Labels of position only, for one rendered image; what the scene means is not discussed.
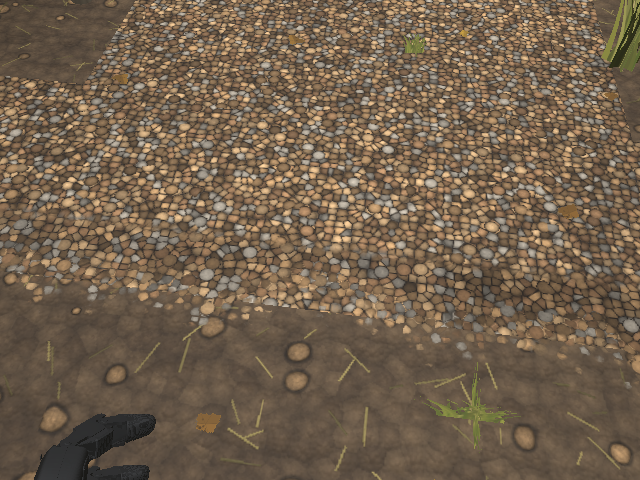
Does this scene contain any robot left hand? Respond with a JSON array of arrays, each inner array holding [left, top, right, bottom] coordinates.
[[34, 413, 156, 480]]

